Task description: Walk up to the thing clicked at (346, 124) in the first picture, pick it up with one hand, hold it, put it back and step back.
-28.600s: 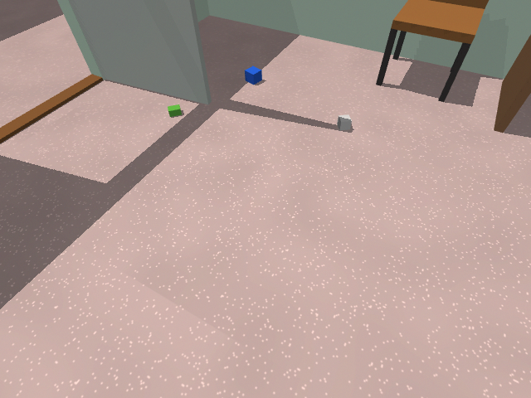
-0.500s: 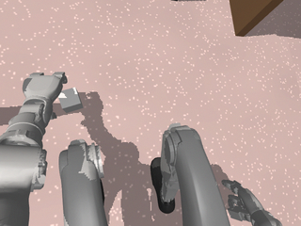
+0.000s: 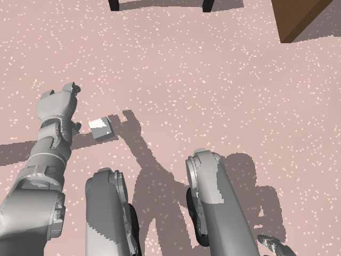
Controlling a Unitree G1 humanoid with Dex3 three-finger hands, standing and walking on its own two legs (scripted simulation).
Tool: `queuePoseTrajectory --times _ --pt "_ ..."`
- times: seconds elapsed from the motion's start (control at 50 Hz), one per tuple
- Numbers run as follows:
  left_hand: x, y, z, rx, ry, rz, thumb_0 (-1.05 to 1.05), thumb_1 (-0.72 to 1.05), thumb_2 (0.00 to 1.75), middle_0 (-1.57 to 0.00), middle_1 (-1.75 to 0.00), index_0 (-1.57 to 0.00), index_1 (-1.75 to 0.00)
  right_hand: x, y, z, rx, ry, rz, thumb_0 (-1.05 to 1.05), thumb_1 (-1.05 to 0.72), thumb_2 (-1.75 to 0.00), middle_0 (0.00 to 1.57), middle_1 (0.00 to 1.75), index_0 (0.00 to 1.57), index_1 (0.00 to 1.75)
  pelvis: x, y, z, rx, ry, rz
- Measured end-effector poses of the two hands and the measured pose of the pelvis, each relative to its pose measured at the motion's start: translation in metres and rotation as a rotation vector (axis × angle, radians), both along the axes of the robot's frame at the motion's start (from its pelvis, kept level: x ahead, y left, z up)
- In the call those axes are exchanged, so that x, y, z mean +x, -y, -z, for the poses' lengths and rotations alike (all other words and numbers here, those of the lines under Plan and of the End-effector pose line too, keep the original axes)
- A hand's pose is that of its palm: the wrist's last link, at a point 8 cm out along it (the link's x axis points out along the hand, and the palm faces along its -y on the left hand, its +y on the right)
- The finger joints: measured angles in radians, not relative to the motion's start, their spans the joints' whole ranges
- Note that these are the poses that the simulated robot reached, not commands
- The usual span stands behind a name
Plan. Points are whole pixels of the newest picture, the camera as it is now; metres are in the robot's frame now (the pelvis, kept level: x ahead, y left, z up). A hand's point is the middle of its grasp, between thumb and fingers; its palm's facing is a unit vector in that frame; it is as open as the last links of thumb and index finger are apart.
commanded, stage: home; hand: left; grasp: from above
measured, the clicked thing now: (102, 129) +0.49 +0.19 -0.37
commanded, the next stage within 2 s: none
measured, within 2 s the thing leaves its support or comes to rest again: neither
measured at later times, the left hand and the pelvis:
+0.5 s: hand (25, 203) +0.27 +0.20 +0.08, palm faces -0.15 -0.84 -0.52, open 7.4 cm; pelvis +0.01 +0.00 +0.19, yaw +4 degrees
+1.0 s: hand out of the picture +0.23 +0.20 +0.26, palm faces +0.15 -0.97 -0.21, open 7.4 cm; pelvis +0.08 +0.01 +0.31, yaw +5 degrees
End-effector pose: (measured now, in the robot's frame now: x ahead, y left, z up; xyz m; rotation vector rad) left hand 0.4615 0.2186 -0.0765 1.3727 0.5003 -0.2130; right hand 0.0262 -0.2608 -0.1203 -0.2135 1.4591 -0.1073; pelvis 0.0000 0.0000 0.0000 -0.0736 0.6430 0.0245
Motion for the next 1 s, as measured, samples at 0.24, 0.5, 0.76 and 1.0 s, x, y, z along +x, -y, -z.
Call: queuePoseTrajectory --times 0.24,0.5,0.76,1.0 --pt "-0.118 -0.021 -0.098 -0.307 0.010 -0.244 0.00 0.78 0.90 -0.22 -0.34 -0.22 -0.34 0.118 0.015 -0.106 -0.117 0.344 -0.090 0.01 -0.90 -0.90 0.20 0.30 0.20 0.30 -0.004 0.002 -0.090 0.012 0.082 -0.027" --pt "-0.197 -0.020 -0.195 -0.631 -0.038 -0.555 0.01 0.89 0.90 -0.21 -0.31 -0.21 -0.30 0.195 -0.032 -0.232 -0.063 0.666 -0.125 0.01 -0.90 -0.90 0.20 0.30 0.20 0.30 0.011 0.001 -0.188 0.025 0.220 -0.056" --pt "-0.230 -0.022 -0.295 -0.882 -0.055 -0.795 0.01 0.90 0.90 -0.21 -0.31 -0.21 -0.30 0.186 -0.043 -0.312 -0.071 0.684 -0.062 0.01 -0.90 -0.90 0.20 0.30 0.21 0.30 0.049 -0.004 -0.269 0.038 0.346 -0.063" --pt "-0.254 -0.031 -0.365 -0.975 -0.027 -0.873 0.01 0.91 0.90 -0.20 -0.31 -0.20 -0.30 0.203 -0.038 -0.368 -0.123 0.798 -0.047 0.01 -0.90 -0.90 0.20 0.30 0.21 0.30 0.078 -0.008 -0.311 0.045 0.436 -0.072"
